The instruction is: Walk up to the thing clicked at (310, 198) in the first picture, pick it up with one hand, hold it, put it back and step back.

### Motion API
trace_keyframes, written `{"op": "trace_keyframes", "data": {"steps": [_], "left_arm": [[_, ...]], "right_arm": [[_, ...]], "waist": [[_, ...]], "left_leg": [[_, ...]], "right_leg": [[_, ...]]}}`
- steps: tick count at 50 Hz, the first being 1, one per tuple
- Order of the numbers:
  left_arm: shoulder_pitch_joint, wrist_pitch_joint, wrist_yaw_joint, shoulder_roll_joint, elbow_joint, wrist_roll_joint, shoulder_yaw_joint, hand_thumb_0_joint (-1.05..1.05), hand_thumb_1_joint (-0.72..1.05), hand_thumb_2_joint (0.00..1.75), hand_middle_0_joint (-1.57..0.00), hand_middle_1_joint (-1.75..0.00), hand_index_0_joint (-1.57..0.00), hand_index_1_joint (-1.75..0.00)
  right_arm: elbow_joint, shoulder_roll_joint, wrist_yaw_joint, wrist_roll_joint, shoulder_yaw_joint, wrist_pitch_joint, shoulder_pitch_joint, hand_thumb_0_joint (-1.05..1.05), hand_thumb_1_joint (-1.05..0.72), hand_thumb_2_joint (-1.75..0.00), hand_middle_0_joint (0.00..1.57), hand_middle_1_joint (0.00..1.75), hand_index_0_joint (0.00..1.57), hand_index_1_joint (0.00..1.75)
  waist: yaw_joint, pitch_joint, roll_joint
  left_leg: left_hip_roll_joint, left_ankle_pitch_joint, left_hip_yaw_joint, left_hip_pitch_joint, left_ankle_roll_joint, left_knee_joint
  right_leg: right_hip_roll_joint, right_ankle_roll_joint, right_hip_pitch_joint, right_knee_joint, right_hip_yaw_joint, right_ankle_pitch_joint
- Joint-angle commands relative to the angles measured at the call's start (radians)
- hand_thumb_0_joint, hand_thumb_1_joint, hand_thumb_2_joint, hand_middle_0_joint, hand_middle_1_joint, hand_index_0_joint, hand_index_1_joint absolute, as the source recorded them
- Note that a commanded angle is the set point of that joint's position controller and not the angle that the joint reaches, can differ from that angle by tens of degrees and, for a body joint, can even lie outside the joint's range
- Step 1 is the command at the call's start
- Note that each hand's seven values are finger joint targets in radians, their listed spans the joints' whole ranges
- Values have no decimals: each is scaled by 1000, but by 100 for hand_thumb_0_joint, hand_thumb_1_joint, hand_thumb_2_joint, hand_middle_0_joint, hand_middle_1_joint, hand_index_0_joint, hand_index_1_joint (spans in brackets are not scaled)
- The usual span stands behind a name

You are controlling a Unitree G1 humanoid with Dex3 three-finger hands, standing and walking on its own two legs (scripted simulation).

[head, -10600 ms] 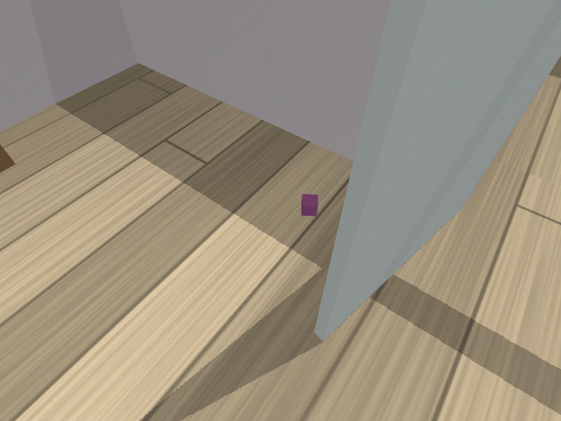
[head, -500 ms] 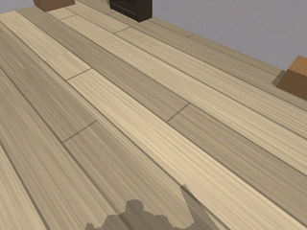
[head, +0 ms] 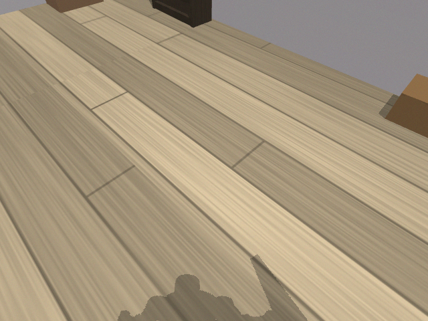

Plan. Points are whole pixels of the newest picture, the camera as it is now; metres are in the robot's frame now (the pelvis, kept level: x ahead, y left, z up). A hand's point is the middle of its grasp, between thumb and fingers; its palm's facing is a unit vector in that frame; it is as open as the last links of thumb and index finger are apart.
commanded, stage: stand
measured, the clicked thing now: out of the picture -0.22 -1.02 -0.75
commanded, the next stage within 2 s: walk up in 0.36 s
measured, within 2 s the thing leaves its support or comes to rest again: neither
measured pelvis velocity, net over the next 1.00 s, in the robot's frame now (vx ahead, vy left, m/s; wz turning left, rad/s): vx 0.11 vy -0.02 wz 0.57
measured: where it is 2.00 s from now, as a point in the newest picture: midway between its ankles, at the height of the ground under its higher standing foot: outside the picture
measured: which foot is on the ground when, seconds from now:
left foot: down 0.00-0.42, up 0.44-0.62, down 0.64-1.00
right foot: down 0.00-0.64, up 0.66-1.00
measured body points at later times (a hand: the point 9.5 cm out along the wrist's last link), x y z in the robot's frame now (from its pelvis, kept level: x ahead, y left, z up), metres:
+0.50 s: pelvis +0.01 +0.00 -0.01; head +0.02 +0.02 +0.44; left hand +0.07 +0.33 -0.12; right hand +0.09 -0.31 -0.13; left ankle +0.02 +0.14 -0.72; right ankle -0.01 -0.12 -0.75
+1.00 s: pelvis +0.11 -0.02 -0.04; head +0.15 +0.02 +0.41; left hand +0.09 +0.34 -0.13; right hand +0.32 -0.27 -0.13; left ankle +0.09 +0.18 -0.75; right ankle +0.24 -0.12 -0.73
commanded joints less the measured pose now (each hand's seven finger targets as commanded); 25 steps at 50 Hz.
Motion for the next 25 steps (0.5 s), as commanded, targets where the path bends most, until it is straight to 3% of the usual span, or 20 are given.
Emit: {"op": "trace_keyframes", "data": {"steps": [1,4,17,18,19,20,21,22,23,25], "left_arm": [[-42,-25,13,219,-64,-7,39,0,90,90,-20,-30,-20,-30],[-28,-27,15,221,-62,-5,39,0,90,90,-20,-30,-20,-30],[-41,-25,15,221,-65,-5,42,0,90,90,-20,-30,-20,-30],[32,-36,-1,268,-101,6,97,0,90,90,-20,-30,-20,-30],[-30,-26,-17,345,-147,33,146,0,90,90,-20,-30,-20,-30],[-12,-22,-21,362,-172,38,160,0,90,90,-20,-30,-20,-30],[49,-22,-19,380,-181,44,170,0,90,90,-20,-30,-20,-30],[9,-29,-23,369,-237,51,169,0,90,90,-20,-30,-20,-30],[-30,-31,-28,329,-273,47,161,0,90,90,-20,-30,-20,-30],[-121,-32,-41,323,-329,58,162,0,90,90,-20,-30,-20,-30]], "right_arm": [[-56,-211,-14,-2,-34,-20,-32,0,-90,-90,20,30,20,30],[-60,-213,-15,-3,-35,-22,-40,0,-90,-90,20,30,20,30],[-65,-213,-15,-3,-38,-19,-41,0,-90,-90,20,30,20,30],[-103,-251,8,-16,-84,-20,7,0,-90,-90,20,30,20,30],[-150,-317,23,-17,-114,15,44,0,-90,-90,20,30,20,30],[-199,-296,27,-20,-112,26,-25,0,-90,-90,20,30,20,30],[-251,-264,38,-25,-117,28,-103,0,-90,-90,20,30,20,30],[-290,-274,46,-32,-129,30,-101,0,-90,-90,20,30,20,30],[-295,-287,56,-33,-135,27,-76,0,-90,-90,20,30,20,30],[-316,-282,77,-27,-147,30,19,0,-90,-90,20,30,20,30]], "waist": [[-1,-78,-6],[4,-102,-10],[3,-70,-5],[19,-150,-18],[47,-18,-69],[88,50,-168],[136,69,-288],[126,91,-232],[104,95,-149],[38,57,-148]], "left_leg": [[100,177,-65,-2,43,-35],[104,217,-60,19,46,-21],[103,168,-61,1,45,-38],[33,-255,-27,-32,101,45],[28,-318,-142,-372,116,42],[10,-319,-82,-554,104,133],[5,-246,28,-600,97,404],[66,-226,56,-624,55,528],[98,-201,45,-601,47,545],[141,-177,40,-467,39,507]], "right_leg": [[-109,-28,13,-60,101,109],[-112,-23,26,-51,98,163],[-110,-26,20,-66,102,101],[-65,-73,107,-24,87,-289],[-117,-97,226,39,78,-463],[-228,-144,256,-74,196,-574],[-401,-214,198,-220,320,-629],[-486,-261,164,-257,343,-534],[-468,-257,130,-233,290,-423],[-407,-201,74,-173,130,-296]]}}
